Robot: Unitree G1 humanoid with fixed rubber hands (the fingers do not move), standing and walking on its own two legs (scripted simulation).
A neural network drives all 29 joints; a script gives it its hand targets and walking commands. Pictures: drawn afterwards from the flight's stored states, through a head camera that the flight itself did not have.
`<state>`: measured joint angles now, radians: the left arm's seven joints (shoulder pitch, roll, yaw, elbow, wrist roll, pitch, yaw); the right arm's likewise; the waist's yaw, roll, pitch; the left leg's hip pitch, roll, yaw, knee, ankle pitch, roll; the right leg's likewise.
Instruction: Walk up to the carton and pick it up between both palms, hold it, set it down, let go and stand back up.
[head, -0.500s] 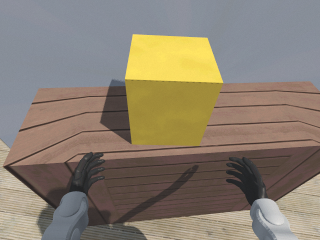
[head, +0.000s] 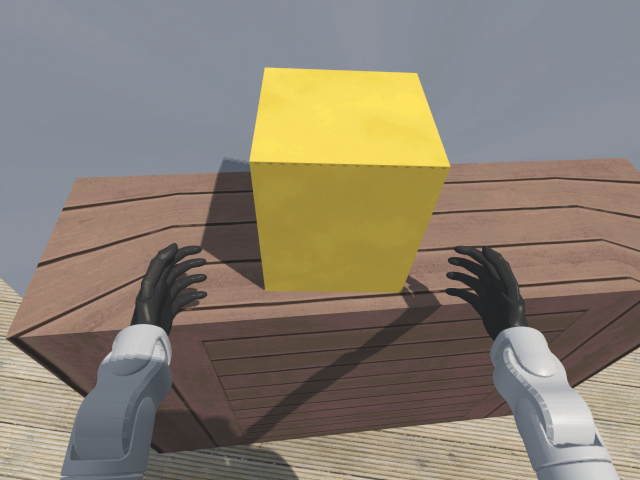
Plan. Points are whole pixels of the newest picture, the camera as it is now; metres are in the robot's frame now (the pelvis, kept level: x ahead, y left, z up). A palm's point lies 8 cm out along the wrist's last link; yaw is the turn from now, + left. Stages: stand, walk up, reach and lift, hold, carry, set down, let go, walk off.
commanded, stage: reach and lift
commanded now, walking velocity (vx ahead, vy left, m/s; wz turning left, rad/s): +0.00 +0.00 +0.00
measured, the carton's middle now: (337, 187) +0.47 -0.01 +0.09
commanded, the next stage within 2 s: none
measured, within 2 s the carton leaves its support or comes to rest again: neither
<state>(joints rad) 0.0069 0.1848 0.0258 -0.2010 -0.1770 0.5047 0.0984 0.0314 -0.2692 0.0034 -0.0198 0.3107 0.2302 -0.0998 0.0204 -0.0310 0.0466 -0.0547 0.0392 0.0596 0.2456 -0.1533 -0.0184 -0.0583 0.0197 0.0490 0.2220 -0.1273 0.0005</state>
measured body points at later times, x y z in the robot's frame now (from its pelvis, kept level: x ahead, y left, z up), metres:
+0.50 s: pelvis -0.02 +0.00 +0.00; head -0.02 +0.01 +0.45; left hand +0.35 +0.20 +0.14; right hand +0.36 -0.20 +0.15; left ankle -0.01 +0.13 -0.75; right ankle +0.00 -0.12 -0.75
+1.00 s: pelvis -0.02 -0.01 +0.00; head +0.00 +0.01 +0.45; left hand +0.42 +0.20 +0.19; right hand +0.44 -0.20 +0.20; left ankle -0.01 +0.13 -0.75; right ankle +0.00 -0.12 -0.75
